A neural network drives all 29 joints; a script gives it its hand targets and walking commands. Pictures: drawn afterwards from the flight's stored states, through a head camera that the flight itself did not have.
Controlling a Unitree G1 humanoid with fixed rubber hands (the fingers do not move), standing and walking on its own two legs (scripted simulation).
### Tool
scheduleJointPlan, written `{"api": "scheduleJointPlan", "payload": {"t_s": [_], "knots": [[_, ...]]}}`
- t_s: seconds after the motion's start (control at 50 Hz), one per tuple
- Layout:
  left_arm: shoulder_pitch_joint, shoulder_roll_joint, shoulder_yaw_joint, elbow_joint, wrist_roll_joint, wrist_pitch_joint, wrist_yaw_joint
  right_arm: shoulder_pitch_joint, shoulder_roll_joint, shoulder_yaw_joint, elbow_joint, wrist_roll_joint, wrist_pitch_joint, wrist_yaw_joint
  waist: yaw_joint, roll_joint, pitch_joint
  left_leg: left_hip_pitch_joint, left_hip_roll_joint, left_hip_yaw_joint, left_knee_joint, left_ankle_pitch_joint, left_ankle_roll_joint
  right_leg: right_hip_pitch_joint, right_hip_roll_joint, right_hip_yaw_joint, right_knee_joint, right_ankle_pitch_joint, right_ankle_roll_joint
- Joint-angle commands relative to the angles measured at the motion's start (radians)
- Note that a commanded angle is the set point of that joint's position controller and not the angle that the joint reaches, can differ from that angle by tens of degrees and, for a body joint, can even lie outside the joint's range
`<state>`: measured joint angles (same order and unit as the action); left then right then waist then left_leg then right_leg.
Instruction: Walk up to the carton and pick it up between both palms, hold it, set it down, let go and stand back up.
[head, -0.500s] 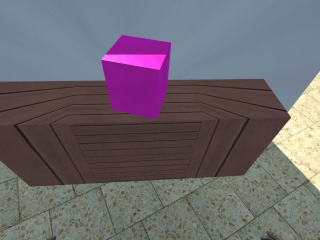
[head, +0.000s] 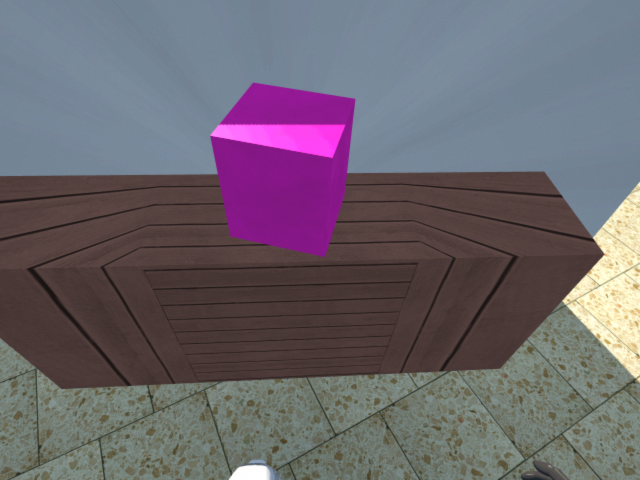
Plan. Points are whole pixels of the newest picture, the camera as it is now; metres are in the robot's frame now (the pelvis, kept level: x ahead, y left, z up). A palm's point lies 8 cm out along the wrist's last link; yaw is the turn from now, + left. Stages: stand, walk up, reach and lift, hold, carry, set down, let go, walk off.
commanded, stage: walk up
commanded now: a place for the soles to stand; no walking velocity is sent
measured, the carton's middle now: (289, 171) +0.69 +0.06 -0.02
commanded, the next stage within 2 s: none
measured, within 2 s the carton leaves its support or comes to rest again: neither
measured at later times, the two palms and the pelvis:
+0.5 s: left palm out of the picture +0.19 +0.45 -0.05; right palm out of the picture +0.14 -0.17 -0.06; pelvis +0.11 +0.14 +0.03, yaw -2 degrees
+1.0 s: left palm (16, 344) +0.35 +0.47 -0.08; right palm (420, 369) +0.30 -0.14 -0.08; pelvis +0.24 +0.16 +0.01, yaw +0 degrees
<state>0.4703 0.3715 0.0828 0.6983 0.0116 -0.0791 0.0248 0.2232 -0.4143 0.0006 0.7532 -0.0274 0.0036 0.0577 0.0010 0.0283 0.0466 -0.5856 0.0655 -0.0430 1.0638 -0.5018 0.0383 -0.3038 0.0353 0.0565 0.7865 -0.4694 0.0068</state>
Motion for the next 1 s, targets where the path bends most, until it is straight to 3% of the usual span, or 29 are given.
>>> {"api": "scheduleJointPlan", "payload": {"t_s": [0.0, 0.04, 0.06, 0.08, 0.1, 0.12, 0.16, 0.22, 0.26, 0.28, 0.34, 0.42, 0.5, 0.54, 0.56, 0.58, 0.6, 0.64, 0.68, 0.74, 0.76, 0.78, 0.8, 0.82, 0.84, 0.86, 0.88, 0.92, 0.98], "knots": [[-0.058, 0.388, 0.092, -0.057, -0.015, -0.047, 0.035, -0.089, -0.217, -0.148, -0.119, -0.006, -0.052, 0.004, -0.005, -0.109, -0.013, -0.009, 0.055, 0.013, -0.224, 0.121, -0.003, 0.056, -0.345, 0.361, -0.243, 0.487, -0.274], [-0.185, 0.34, 0.073, -0.068, -0.013, -0.04, 0.019, 0.141, -0.223, -0.163, -0.043, 0.005, -0.064, 0.001, -0.139, -0.101, -0.093, 0.429, -0.017, 0.102, -0.389, 0.244, 0.012, -0.163, -0.238, 0.168, -0.071, 0.447, -0.17], [-0.118, 0.247, 0.044, -0.058, -0.003, -0.042, 0.022, 0.272, -0.298, -0.19, 0.004, -0.01, -0.068, -0.011, -0.175, 0.072, -0.168, 0.68, -0.033, 0.012, -0.41, 0.154, 0.04, -0.322, -0.145, 0.117, 0.216, 0.457, -0.127], [-0.02, 0.13, 0.023, -0.035, -0.019, -0.047, 0.022, 0.301, -0.354, -0.204, -0.02, -0.018, -0.068, -0.02, -0.167, 0.41, -0.151, 0.691, 0.167, -0.357, -0.652, -0.075, 0.063, -0.51, 0.035, -0.012, 0.461, 0.003, -0.042], [0.032, 0.22, 0.039, -0.018, -0.031, -0.026, 0.028, 0.218, -0.333, -0.189, -0.041, 0.005, -0.067, -0.017, -0.122, 0.287, -0.109, 0.607, 0.279, -0.648, -0.827, -0.36, 0.075, -0.555, 0.067, 0.017, 0.52, -0.076, -0.035], [0.036, 0.304, 0.064, -0.002, -0.015, -0.012, 0.026, 0.162, -0.329, -0.185, -0.041, 0.02, -0.062, -0.008, -0.079, 0.197, -0.078, 0.551, 0.321, -0.749, -0.865, -0.469, 0.102, -0.531, 0.012, 0.042, 0.55, -0.064, -0.034], [-0.036, 0.33, 0.066, 0.021, -0.008, -0.003, 0.014, 0.131, -0.288, -0.183, -0.042, 0.018, -0.066, -0.02, -0.066, 0.043, 0.069, 0.369, 0.273, -0.629, -0.889, -0.343, 0.011, -0.474, -0.046, 0.034, 0.525, 0.031, -0.028], [0.006, 0.287, 0.071, 0.034, -0.039, 0.002, -0.002, 0.069, -0.232, -0.159, -0.063, 0.007, -0.08, -0.03, -0.022, 0.14, 0.125, 0.308, 0.142, -0.348, -0.867, -0.026, -0.069, -0.388, -0.093, 0.04, 0.385, 0.189, -0.021], [0.006, 0.274, 0.066, 0.057, -0.03, 0.012, -0.004, 0.1, -0.225, -0.155, -0.067, 0.021, -0.086, -0.03, -0.013, 0.013, 0.068, 0.309, 0.162, -0.313, -0.882, 0.033, -0.074, -0.312, -0.086, 0.064, 0.371, 0.233, -0.024], [0.005, 0.274, 0.073, 0.05, -0.029, 0.019, -0.006, 0.079, -0.226, -0.148, -0.08, 0.017, -0.086, -0.027, -0.019, 0.038, 0.063, 0.378, 0.133, -0.216, -0.88, 0.018, -0.038, -0.364, -0.097, 0.026, 0.334, 0.257, -0.013], [-0.057, 0.264, 0.071, 0.036, -0.025, 0.016, -0.009, 0.122, -0.211, -0.152, -0.095, 0.018, -0.089, -0.026, -0.025, -0.055, 0.096, 0.353, 0.144, -0.194, -0.892, 0.02, 0.008, -0.372, -0.117, 0.015, 0.257, 0.28, -0.015], [-0.113, 0.29, 0.087, 0.008, -0.021, 0.026, -0.018, 0.141, -0.252, -0.152, -0.101, 0.014, -0.076, -0.018, -0.037, -0.008, 0.182, 0.372, 0.195, -0.3, -0.999, -0.15, 0.023, -0.424, -0.124, 0.029, 0.157, 0.266, 0.001], [-0.169, 0.302, 0.07, -0.005, -0.014, 0.02, -0.018, 0.217, -0.245, -0.15, -0.075, 0.017, -0.072, -0.015, -0.065, -0.09, 0.173, 0.49, 0.207, -0.312, -0.971, -0.052, 0.022, -0.456, -0.132, 0.043, 0.09, 0.28, 0.0], [-0.18, 0.274, 0.054, -0.005, -0.02, 0.02, -0.015, 0.243, -0.226, -0.151, -0.074, 0.027, -0.071, -0.023, -0.085, -0.113, 0.128, 0.642, 0.196, -0.288, -0.915, 0.133, -0.017, -0.486, -0.115, 0.043, 0.03, 0.262, -0.006], [-0.161, 0.254, 0.052, -0.015, -0.014, 0.015, -0.014, 0.238, -0.229, -0.149, -0.08, 0.019, -0.068, -0.023, -0.077, -0.019, 0.123, 0.649, 0.165, -0.188, -0.908, 0.294, -0.029, -0.468, -0.125, -0.024, -0.009, 0.264, -0.004], [-0.18, 0.258, 0.046, -0.012, -0.012, 0.024, -0.012, 0.264, -0.217, -0.147, -0.068, 0.025, -0.067, -0.028, -0.087, -0.067, 0.096, 0.659, 0.171, -0.142, -0.857, 0.471, -0.051, -0.429, -0.123, -0.022, -0.039, 0.262, -0.018], [-0.183, 0.254, 0.05, -0.031, -0.019, 0.022, -0.011, 0.267, -0.217, -0.142, -0.072, 0.017, -0.065, -0.029, -0.085, -0.07, 0.061, 0.75, 0.153, -0.178, -0.804, 0.576, -0.006, -0.426, -0.103, -0.026, -0.049, 0.21, -0.016], [-0.237, 0.228, 0.033, -0.053, -0.019, 0.022, 0.0, 0.329, -0.201, -0.14, -0.06, 0.018, -0.06, -0.028, -0.12, -0.007, 0.025, 0.791, 0.141, -0.12, -0.76, 0.793, -0.049, -0.425, -0.086, -0.079, -0.096, 0.213, -0.037], [-0.233, 0.225, 0.021, -0.075, -0.021, 0.015, 0.01, 0.289, -0.211, -0.142, -0.063, 0.017, -0.051, -0.034, -0.11, -0.044, 0.034, 0.772, 0.11, -0.076, -0.696, 1.023, -0.079, -0.356, -0.06, -0.145, -0.201, 0.265, -0.052], [-0.101, 0.216, 0.02, -0.026, -0.018, 0.01, 0.019, 0.221, -0.18, -0.124, -0.092, 0.005, -0.041, -0.039, -0.034, -0.027, -0.031, 0.565, 0.07, 0.015, -0.51, 1.068, -0.049, -0.051, -0.015, -0.183, -0.229, 0.323, -0.079], [-0.004, 0.222, 0.037, 0.001, -0.016, 0.01, 0.023, 0.141, -0.168, -0.125, -0.119, 0.013, -0.043, -0.041, 0.052, -0.087, -0.022, 0.391, 0.036, 0.065, -0.369, 1.008, -0.072, 0.149, 0.009, -0.175, -0.295, 0.359, -0.097], [0.09, 0.263, 0.066, 0.039, -0.003, 0.02, 0.03, 0.128, -0.153, -0.111, -0.134, 0.009, -0.054, -0.048, 0.116, -0.156, -0.083, 0.203, 0.007, 0.081, -0.212, 0.915, -0.12, 0.377, -0.032, -0.103, -0.277, 0.395, -0.148], [0.17, 0.309, 0.088, 0.037, -0.007, 0.022, 0.041, 0.126, -0.108, -0.103, -0.138, 0.01, -0.062, -0.051, 0.183, -0.304, -0.112, -0.02, -0.107, 0.117, 0.135, 0.481, -0.149, 0.502, -0.274, 0.218, -0.289, 0.451, -0.276], [0.119, 0.334, 0.086, 0.01, -0.005, 0.02, 0.045, 0.181, -0.147, -0.107, -0.136, 0.021, -0.049, -0.052, 0.131, -0.262, -0.115, -0.207, -0.192, -0.012, 0.308, -0.086, -0.15, 0.474, -0.465, 0.576, -0.347, 0.293, -0.411], [0.009, 0.345, 0.085, -0.017, -0.005, 0.017, 0.051, 0.211, -0.209, -0.12, -0.13, 0.018, -0.034, -0.056, 0.072, -0.09, 0.001, -0.202, -0.117, -0.159, 0.357, -0.106, -0.122, 0.272, -0.548, 0.703, -0.455, 0.008, -0.438], [-0.089, 0.369, 0.094, -0.052, -0.012, 0.013, 0.062, 0.171, -0.234, -0.131, -0.116, 0.017, -0.038, -0.058, 0.044, -0.12, 0.067, -0.215, -0.086, -0.206, 0.4, -0.18, -0.083, 0.162, -0.593, 0.747, -0.463, 0.001, -0.476], [-0.173, 0.356, 0.082, -0.063, -0.008, 0.009, 0.055, 0.172, -0.246, -0.131, -0.095, 0.021, -0.054, -0.061, 0.026, -0.176, 0.122, -0.157, -0.038, -0.261, 0.298, -0.226, -0.035, 0.026, -0.581, 0.642, -0.467, 0.033, -0.432], [-0.342, 0.3, 0.058, -0.086, -0.004, 0.005, 0.043, 0.298, -0.215, -0.124, -0.022, 0.041, -0.067, -0.048, -0.079, -0.203, 0.058, 0.088, 0.007, -0.299, 0.043, -0.159, -0.058, -0.117, -0.423, 0.301, -0.329, 0.299, -0.29], [-0.397, 0.254, 0.027, -0.084, 0.005, 0.028, 0.013, 0.445, -0.174, -0.098, 0.092, 0.051, -0.102, -0.068, -0.129, -0.143, -0.052, 0.361, -0.027, -0.016, -0.543, 0.398, -0.069, -0.201, -0.23, -0.009, -0.027, 0.412, -0.172]]}}
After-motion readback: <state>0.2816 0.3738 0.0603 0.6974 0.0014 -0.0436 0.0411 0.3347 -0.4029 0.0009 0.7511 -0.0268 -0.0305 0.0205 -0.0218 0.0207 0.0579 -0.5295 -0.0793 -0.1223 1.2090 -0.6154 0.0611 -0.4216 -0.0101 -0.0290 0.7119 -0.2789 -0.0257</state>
